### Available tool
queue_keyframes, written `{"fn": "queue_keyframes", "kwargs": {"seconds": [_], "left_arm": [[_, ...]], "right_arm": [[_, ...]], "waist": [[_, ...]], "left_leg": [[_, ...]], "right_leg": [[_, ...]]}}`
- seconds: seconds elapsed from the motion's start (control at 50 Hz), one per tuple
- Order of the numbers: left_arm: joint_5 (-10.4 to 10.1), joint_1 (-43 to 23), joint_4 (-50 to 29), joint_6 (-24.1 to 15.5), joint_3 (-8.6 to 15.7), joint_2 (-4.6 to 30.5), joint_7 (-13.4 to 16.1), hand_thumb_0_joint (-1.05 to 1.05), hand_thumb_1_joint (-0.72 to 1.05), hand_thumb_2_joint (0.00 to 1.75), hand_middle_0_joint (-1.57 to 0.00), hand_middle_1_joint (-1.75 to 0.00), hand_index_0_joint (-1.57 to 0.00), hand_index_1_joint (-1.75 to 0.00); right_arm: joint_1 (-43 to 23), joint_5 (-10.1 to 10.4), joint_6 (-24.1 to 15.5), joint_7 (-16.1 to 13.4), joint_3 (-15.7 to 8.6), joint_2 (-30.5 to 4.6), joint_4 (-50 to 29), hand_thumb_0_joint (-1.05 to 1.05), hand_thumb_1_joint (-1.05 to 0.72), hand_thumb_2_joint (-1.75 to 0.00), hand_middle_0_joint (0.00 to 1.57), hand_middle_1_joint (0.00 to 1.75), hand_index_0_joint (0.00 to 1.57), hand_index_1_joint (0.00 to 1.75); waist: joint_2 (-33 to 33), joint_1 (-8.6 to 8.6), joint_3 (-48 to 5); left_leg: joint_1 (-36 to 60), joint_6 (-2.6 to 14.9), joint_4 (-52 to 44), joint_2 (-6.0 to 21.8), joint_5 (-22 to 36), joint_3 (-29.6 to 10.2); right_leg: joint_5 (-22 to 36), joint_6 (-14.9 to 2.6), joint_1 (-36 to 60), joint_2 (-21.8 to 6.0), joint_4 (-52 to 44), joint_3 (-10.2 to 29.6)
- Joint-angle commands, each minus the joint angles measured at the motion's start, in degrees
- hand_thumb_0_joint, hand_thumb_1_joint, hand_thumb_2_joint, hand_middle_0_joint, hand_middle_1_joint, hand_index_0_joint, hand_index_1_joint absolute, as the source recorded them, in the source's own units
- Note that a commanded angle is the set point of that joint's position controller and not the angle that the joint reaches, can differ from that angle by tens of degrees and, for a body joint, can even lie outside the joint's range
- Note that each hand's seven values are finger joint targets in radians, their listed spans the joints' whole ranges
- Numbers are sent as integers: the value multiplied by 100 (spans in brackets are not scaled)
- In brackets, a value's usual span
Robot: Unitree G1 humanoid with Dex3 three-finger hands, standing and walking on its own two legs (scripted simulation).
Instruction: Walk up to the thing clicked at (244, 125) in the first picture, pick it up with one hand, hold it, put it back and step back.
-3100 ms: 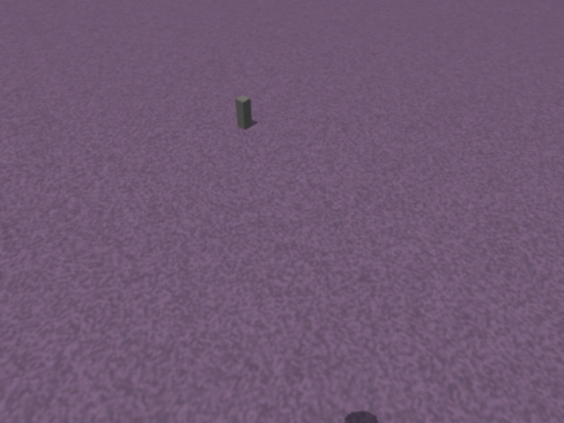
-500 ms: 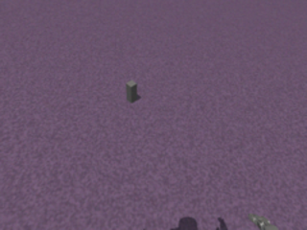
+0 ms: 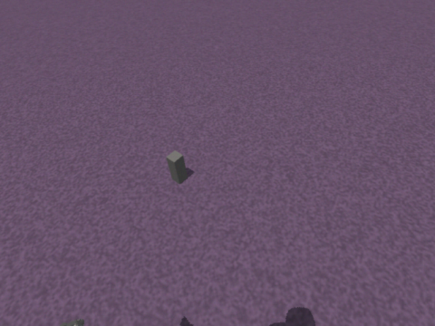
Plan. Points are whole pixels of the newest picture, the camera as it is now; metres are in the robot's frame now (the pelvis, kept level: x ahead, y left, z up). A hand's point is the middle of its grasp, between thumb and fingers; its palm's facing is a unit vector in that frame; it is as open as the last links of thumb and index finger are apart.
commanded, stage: walk up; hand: left
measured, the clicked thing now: (177, 167) +1.09 +0.26 -0.67
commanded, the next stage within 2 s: none
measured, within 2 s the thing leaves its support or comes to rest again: neither
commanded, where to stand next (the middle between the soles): +0.77 +0.05 m, yaw +0 degrees
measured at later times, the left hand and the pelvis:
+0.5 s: hand (80, 294) +0.25 +0.33 -0.15, palm faces -0.04 -0.94 -0.33, open 7.4 cm; pelvis +0.21 +0.05 +0.01, yaw +0 degrees
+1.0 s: hand (115, 206) +0.46 +0.29 -0.12, palm faces -0.02 -0.92 -0.40, open 7.4 cm; pelvis +0.40 +0.02 +0.00, yaw +0 degrees
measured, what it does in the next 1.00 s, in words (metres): walks ahead: left foot, then right foot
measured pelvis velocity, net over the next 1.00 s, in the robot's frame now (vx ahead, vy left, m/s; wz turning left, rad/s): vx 0.40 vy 0.02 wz -0.01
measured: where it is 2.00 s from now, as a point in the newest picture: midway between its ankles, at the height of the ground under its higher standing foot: (217, 235)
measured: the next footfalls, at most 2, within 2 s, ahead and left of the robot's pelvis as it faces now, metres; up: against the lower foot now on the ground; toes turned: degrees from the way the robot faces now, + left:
left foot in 0.30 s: +0.28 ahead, +0.16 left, +0.00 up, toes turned +6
right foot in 0.74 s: +0.46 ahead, -0.11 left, +0.00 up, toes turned -6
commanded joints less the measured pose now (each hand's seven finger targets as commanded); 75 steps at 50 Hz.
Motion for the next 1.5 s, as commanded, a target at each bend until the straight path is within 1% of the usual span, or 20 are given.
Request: {"fn": "queue_keyframes", "kwargs": {"seconds": [0.0, 0.18, 0.26, 0.28, 0.3, 0.32, 0.36, 0.42, 0.62, 0.7, 0.72, 0.74, 0.76, 0.86, 1.04, 1.12, 1.16, 1.18, 1.28, 1.48], "left_arm": [[36, 362, -290, -134, 494, 1634, 116, 0, 90, 90, -20, -30, -20, -30], [109, 534, -405, -124, 560, 1850, 49, 0, 90, 90, -20, -30, -20, -30], [128, 547, -420, -71, 435, 1664, 81, 0, 90, 90, -20, -30, -20, -30], [81, 784, -420, -39, 318, 1329, 107, 0, 90, 90, -20, -30, -20, -30], [-18, 1006, -475, -14, 270, 1034, 113, 0, 90, 90, -20, -30, -20, -30], [40, 762, -305, 25, 376, 1615, 229, 0, 90, 90, -20, -30, -20, -30], [-23, 853, -159, 36, 323, 1627, 207, 0, 90, 90, -20, -30, -20, -30], [8, 1149, 49, 119, 334, 1482, 96, 0, 90, 90, -20, -30, -20, -30], [123, 33, -196, 136, 397, 1210, -147, 0, 90, 90, -20, -30, -20, -30], [141, 810, 44, 14, 525, 1422, -38, 0, 90, 90, -20, -30, -20, -30], [171, 1384, 140, -54, 648, 1751, 42, 0, 90, 90, -20, -30, -20, -30], [153, 1663, 34, -92, 765, 2315, 115, 0, 90, 90, -20, -30, -20, -30], [54, 1536, 20, -58, 732, 2357, 120, 0, 90, 90, -20, -30, -20, -30], [19, 574, -308, -63, 503, 1649, 188, 0, 90, 90, -20, -30, -20, -30], [119, 531, -545, -53, 540, 1864, 104, 0, 90, 90, -20, -30, -20, -30], [155, 453, -585, 35, 352, 1496, 97, 0, 90, 90, -20, -30, -20, -30], [57, 643, -572, 72, 304, 1228, 150, 0, 90, 90, -20, -30, -20, -30], [118, 486, -472, 92, 357, 1644, 233, 0, 90, 90, -20, -30, -20, -30], [69, 1053, -22, 156, 366, 1502, 95, 0, 90, 90, -20, -30, -20, -30], [122, 314, -191, 99, 412, 1235, -6, 0, 90, 90, -20, -30, -20, -30]], "right_arm": [[303, -81, -73, 46, -370, -1036, -304, 0, -90, -90, 20, 30, 20, 30], [-803, -155, -155, 210, -422, -877, -615, 0, -90, -90, 20, 30, 20, 30], [191, -183, -261, 105, -541, -1141, -300, 0, -90, -90, 20, 30, 20, 30], [910, -270, -308, 22, -656, -1477, -147, 0, -90, -90, 20, 30, 20, 30], [1042, -257, -336, -26, -764, -1997, -307, 0, -90, -90, 20, 30, 20, 30], [872, -36, -309, -33, -785, -1980, -372, 0, -90, -90, 20, 30, 20, 30], [251, 0, -281, -112, -592, -1542, -573, 0, -90, -90, 20, 30, 20, 30], [-122, 5, -327, -120, -464, -1297, -663, 0, -90, -90, 20, 30, 20, 30], [-134, -40, -312, -73, -492, -1402, -833, 0, -90, -90, 20, 30, 20, 30], [-147, -49, -225, -101, -396, -1209, -924, 0, -90, -90, 20, 30, 20, 30], [123, -41, -236, -102, -274, -860, -955, 0, -90, -90, 20, 30, 20, 30], [310, -2, -232, -87, -173, -576, -1070, 0, -90, -90, 20, 30, 20, 30], [-53, -61, -151, -169, -323, -1141, -929, 0, -90, -90, 20, 30, 20, 30], [352, -18, -54, -52, -354, -1060, -481, 0, -90, -90, 20, 30, 20, 30], [-334, -154, -125, 133, -448, -924, -632, 0, -90, -90, 20, 30, 20, 30], [629, -181, -244, 15, -592, -1193, -280, 0, -90, -90, 20, 30, 20, 30], [1126, -151, -319, -70, -760, -2028, -427, 0, -90, -90, 20, 30, 20, 30], [863, -45, -281, -74, -750, -1957, -484, 0, -90, -90, 20, 30, 20, 30], [23, -62, -304, -140, -486, -1407, -699, 0, -90, -90, 20, 30, 20, 30], [82, -64, -202, -100, -477, -1454, -886, 0, -90, -90, 20, 30, 20, 30]], "waist": [[-1145, 78, -219], [-1015, 281, -12], [-134, -320, -550], [863, -644, -981], [1814, -572, -1064], [790, -555, -995], [187, -214, -530], [568, 36, -281], [402, -87, 29], [-304, 395, -476], [-1330, 645, -873], [-2304, 647, -1126], [-1602, 705, -826], [-1249, 101, -207], [-1109, 219, -111], [-93, -394, -416], [1448, -619, -465], [651, -472, -150], [659, 28, -128], [449, -31, -67]], "left_leg": [[-875, -151, -525, 328, 626, -121], [-226, -229, -2850, 391, 1395, 237], [1701, 27, -3336, 9, 881, 418], [2558, 316, -3915, 549, -38, -427], [3341, 844, -4724, 2043, -338, -3356], [2932, 1294, -4840, 2352, -246, -3682], [2228, 1002, -4638, 1826, 1080, -1977], [1335, 862, -4748, 1390, 1791, -746], [806, 863, -4764, 1141, 1061, -61], [400, 578, -2969, 861, 1622, 206], [-121, 352, -1378, 391, 1428, 571], [-1419, 18, -18, -367, -698, 603], [-1699, 13, 453, -168, -1006, -2], [-962, -68, -279, 215, 187, -213], [-85, -232, -2624, 266, 947, 247], [1997, -6, -3178, -90, 261, 351], [2528, 1037, -5195, 2156, -1680, -3780], [1932, 1369, -5073, 2371, -1327, -3802], [989, 1000, -4763, 1316, 684, -1012], [560, 905, -4260, 1191, 1090, -438]], "right_leg": [[149, -969, 549, -1232, -1856, 1241], [-1127, -957, 235, -1250, -1834, 895], [657, -641, -131, -950, 127, 494], [703, -421, -696, -446, 2002, 62], [-1600, -51, -2302, 511, 3245, 143], [-1867, -147, -2354, 159, 3733, 791], [-1093, -87, -2083, -133, 3623, 1113], [-692, 54, -1441, -361, 2891, 823], [439, 104, -600, -352, 463, 183], [148, -45, 1215, 10, -178, 26], [-514, -263, 2045, -492, -670, 844], [-784, -901, 2791, -2089, -1410, 3563], [-930, -1367, 2258, -2403, -1613, 4218], [182, -977, 727, -1308, -1618, 1555], [-1574, -1019, -55, -1345, -1613, 1104], [-1528, -635, -1246, -824, 247, 561], [-1881, -122, -2781, 349, 3238, 222], [-1855, -135, -2709, -60, 3564, 825], [-832, 91, -1483, -443, 2489, 598], [-25, 70, -249, -143, 432, 135]]}}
